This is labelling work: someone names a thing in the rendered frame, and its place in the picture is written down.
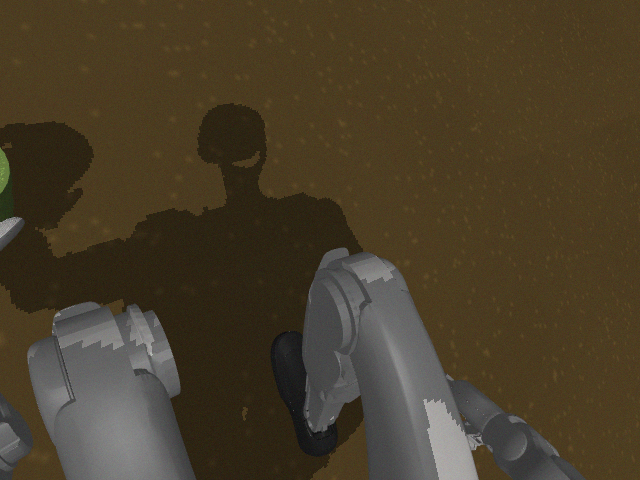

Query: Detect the left robot arm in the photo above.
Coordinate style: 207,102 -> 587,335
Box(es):
0,392 -> 33,480

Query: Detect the right robot hand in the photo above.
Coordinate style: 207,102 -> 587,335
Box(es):
445,373 -> 506,450

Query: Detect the left robot hand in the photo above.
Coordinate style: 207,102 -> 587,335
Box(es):
0,217 -> 25,251

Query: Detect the right robot foot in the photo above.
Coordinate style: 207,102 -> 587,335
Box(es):
271,331 -> 338,457

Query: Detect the cup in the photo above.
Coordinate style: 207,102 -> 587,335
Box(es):
0,148 -> 14,248

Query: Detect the right robot arm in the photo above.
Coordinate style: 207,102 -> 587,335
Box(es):
482,413 -> 586,480

